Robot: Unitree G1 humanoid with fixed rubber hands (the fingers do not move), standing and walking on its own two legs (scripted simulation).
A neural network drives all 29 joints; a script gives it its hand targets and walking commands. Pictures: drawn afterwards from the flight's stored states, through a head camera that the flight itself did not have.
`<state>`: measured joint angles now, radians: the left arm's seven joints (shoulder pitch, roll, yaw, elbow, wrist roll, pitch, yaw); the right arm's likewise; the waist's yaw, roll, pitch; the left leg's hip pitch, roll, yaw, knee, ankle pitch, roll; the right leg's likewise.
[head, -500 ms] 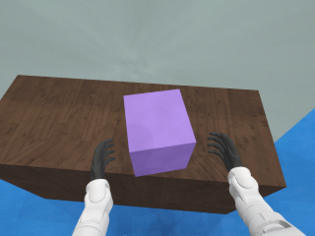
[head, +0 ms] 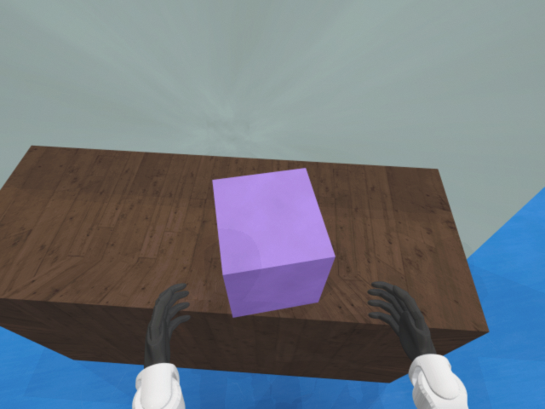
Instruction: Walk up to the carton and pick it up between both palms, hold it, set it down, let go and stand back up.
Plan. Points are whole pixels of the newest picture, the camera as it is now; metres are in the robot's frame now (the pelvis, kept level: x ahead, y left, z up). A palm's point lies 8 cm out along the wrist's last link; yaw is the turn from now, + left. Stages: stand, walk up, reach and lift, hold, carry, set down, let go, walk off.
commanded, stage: set down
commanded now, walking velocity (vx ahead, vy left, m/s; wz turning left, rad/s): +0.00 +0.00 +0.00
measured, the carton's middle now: (268, 244) +0.41 +0.03 -0.07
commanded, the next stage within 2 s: let go in 1.82 s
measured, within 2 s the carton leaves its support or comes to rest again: neither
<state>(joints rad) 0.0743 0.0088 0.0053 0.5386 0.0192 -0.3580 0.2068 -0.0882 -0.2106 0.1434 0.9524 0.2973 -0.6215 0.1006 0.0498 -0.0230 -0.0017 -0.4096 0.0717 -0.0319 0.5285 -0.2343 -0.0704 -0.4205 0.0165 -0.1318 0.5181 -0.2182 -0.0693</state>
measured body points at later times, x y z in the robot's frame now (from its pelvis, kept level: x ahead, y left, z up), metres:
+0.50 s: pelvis +0.02 +0.00 +0.01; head +0.02 +0.01 +0.45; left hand +0.20 +0.19 -0.05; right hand +0.21 -0.19 -0.05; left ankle +0.02 +0.16 -0.73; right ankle +0.03 -0.07 -0.73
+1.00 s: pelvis +0.03 +0.02 +0.01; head +0.04 +0.03 +0.46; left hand +0.20 +0.22 -0.06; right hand +0.20 -0.19 -0.06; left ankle +0.02 +0.16 -0.73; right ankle +0.03 -0.07 -0.73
